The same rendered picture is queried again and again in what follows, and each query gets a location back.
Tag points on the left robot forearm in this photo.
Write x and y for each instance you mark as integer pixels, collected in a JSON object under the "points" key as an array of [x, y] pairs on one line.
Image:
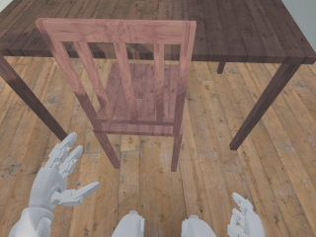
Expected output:
{"points": [[34, 222]]}

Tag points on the robot left hand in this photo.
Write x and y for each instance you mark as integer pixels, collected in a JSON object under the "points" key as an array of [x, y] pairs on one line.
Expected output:
{"points": [[44, 190]]}

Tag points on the robot right hand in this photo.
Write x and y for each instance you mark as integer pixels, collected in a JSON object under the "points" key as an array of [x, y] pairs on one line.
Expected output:
{"points": [[250, 223]]}

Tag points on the chair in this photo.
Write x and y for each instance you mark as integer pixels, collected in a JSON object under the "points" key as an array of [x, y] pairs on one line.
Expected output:
{"points": [[139, 98]]}

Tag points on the left robot shin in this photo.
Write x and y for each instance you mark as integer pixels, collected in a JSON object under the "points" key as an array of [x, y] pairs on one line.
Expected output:
{"points": [[133, 212]]}

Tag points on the table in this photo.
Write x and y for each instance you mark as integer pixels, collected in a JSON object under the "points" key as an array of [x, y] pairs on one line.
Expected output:
{"points": [[243, 31]]}

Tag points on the robot left thigh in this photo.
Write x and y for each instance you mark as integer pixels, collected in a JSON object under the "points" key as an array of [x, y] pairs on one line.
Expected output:
{"points": [[131, 225]]}

